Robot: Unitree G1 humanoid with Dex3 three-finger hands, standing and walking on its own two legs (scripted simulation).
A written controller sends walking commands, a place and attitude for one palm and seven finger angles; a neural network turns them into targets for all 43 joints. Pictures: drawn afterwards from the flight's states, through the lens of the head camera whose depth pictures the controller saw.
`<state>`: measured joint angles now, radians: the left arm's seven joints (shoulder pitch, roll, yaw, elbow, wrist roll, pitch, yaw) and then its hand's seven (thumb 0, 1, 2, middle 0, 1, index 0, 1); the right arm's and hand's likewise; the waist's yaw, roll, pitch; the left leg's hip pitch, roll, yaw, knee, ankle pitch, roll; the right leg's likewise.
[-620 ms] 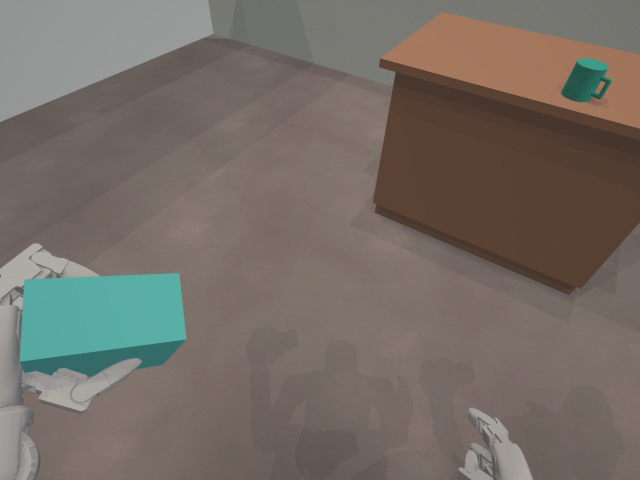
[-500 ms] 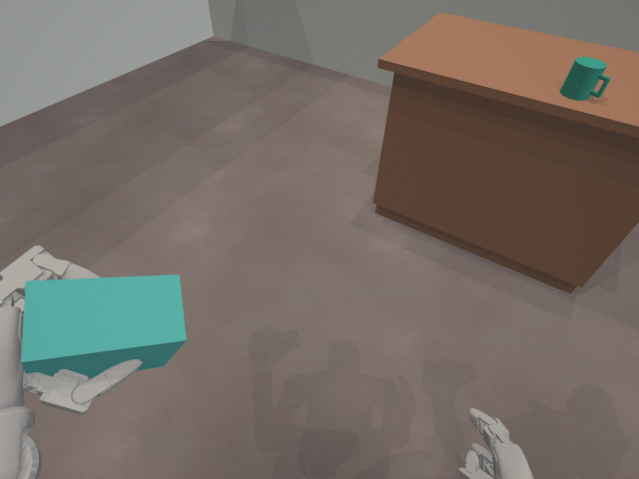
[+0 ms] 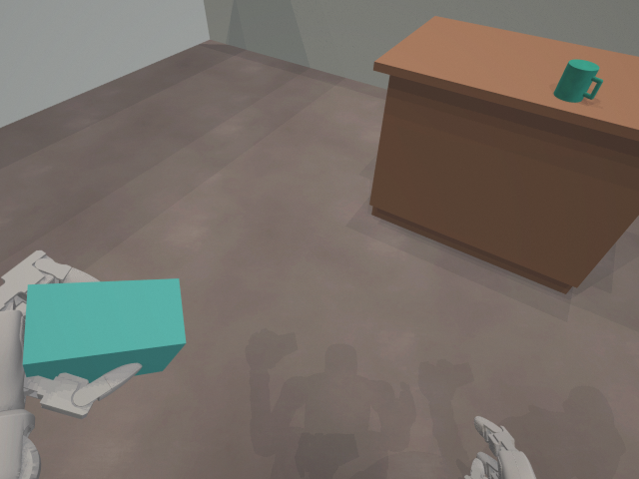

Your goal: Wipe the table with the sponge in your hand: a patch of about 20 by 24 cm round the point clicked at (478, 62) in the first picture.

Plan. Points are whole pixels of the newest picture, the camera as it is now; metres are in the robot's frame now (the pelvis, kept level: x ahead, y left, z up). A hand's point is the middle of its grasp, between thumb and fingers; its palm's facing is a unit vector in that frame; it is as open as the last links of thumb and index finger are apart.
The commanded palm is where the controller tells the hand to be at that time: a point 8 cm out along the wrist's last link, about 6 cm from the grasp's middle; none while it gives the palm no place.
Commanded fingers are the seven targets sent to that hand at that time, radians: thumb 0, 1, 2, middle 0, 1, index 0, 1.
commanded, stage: walk to a spot facing it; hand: left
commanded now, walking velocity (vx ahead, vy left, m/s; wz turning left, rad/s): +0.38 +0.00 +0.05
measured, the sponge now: (128, 332) +0.22 +0.21 +0.14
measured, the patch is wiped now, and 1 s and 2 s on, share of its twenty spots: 0.00 0.00 0.00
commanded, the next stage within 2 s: none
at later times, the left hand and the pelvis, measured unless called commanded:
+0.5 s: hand (95, 262) +0.29 +0.26 +0.16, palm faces +0.48 -0.79 -0.38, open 10.3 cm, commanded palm +0.24 +0.29 +0.18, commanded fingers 0.00 0.10 1.30 -1.20 -1.60 -1.20 -1.60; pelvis +0.09 +0.00 -0.01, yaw +2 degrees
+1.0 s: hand (205, 169) +0.45 +0.18 +0.17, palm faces +0.40 -0.78 -0.49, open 10.2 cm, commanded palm +0.38 +0.23 +0.18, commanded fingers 0.00 0.10 1.30 -1.20 -1.60 -1.20 -1.60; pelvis +0.24 -0.06 +0.00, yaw +3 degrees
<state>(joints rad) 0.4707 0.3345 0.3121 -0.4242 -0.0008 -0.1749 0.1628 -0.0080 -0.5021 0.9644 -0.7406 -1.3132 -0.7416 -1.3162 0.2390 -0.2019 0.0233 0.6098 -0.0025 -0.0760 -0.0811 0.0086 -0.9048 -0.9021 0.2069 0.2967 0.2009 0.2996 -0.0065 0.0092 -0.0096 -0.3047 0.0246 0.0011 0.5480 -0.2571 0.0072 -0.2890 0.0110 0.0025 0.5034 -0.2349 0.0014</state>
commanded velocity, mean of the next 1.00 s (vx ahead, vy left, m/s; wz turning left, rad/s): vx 0.38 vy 0.00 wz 0.05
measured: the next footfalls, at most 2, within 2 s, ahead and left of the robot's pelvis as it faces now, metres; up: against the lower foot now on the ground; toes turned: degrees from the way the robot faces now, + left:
right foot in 0.78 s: +0.30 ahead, -0.14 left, +0.00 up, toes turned -10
left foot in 1.18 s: +0.41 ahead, +0.10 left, +0.00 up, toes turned +16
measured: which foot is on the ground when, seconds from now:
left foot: down 0.00-0.78, up 0.80-1.00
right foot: down 0.00-0.42, up 0.44-0.76, down 0.78-1.00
